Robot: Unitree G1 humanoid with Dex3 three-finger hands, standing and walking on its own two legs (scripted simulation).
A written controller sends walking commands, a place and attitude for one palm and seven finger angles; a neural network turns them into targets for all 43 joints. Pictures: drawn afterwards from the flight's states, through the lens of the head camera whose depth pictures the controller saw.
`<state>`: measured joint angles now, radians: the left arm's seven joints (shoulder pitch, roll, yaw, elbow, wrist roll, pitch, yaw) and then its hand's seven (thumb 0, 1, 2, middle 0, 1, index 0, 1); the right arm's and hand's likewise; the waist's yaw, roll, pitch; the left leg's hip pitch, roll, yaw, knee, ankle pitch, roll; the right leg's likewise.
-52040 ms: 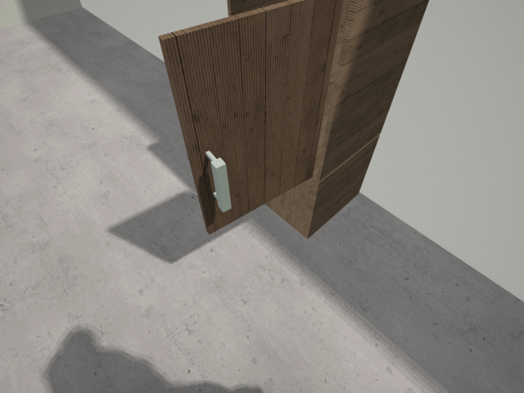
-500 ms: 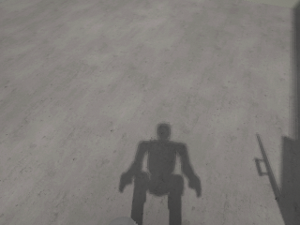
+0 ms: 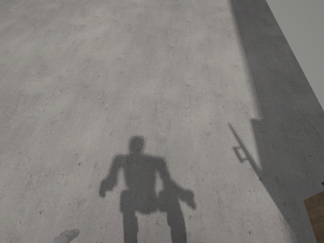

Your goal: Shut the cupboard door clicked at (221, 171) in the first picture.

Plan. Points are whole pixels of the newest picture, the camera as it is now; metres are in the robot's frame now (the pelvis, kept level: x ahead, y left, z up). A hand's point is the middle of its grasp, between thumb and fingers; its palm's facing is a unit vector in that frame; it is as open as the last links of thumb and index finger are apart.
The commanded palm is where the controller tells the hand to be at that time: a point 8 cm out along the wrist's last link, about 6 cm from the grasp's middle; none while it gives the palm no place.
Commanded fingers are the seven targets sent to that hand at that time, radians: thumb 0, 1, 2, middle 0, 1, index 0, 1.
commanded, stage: turn to face it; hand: left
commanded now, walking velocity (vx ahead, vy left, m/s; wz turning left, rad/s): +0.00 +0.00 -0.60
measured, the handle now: out of the picture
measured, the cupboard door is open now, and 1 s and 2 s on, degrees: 23 23 23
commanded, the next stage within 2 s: take the last steps up to it in 1.90 s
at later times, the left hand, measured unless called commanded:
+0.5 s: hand (100, 232) +0.16 +0.19 -0.17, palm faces -0.24 -0.95 -0.18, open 7.3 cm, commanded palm none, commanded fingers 0.00 0.90 0.90 -0.20 -0.30 -0.20 -0.30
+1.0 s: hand (127, 218) +0.20 +0.12 -0.16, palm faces -0.51 -0.83 -0.23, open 7.3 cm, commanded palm none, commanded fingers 0.00 0.90 0.90 -0.20 -0.30 -0.20 -0.30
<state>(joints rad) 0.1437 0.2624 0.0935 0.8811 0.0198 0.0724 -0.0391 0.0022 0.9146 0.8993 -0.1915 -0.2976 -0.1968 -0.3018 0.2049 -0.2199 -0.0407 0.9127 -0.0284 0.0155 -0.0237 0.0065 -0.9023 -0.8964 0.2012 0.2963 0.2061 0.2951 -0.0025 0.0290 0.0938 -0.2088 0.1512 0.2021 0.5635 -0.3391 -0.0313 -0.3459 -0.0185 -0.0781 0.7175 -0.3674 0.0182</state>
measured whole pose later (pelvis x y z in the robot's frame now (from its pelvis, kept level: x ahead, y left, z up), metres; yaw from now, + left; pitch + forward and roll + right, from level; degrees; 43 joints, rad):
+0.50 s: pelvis +0.02 +0.02 +0.00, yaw -17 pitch +1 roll -2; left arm 0.15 0.26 0.09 0.89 0.02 0.09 -0.04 0.00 0.91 0.90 -0.20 -0.30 -0.20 -0.30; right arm 0.22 -0.20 -0.01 0.88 -0.03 0.01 -0.03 0.01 -0.90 -0.90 0.20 0.30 0.20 0.29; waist 0.00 -0.04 0.09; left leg -0.28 0.10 0.12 0.54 -0.28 0.00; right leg -0.48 0.01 0.00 1.08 -0.49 0.04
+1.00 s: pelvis +0.02 -0.01 +0.00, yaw -33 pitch +1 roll +0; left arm 0.18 0.22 0.06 0.89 0.03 0.05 -0.01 0.00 0.91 0.90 -0.20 -0.30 -0.20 -0.30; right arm 0.15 -0.25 -0.05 0.88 -0.01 0.05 -0.02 0.01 -0.91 -0.90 0.20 0.30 0.20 0.29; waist 0.01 -0.01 0.09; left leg -0.44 0.05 0.03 0.86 -0.41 -0.08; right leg -0.28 0.03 0.06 0.53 -0.27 -0.02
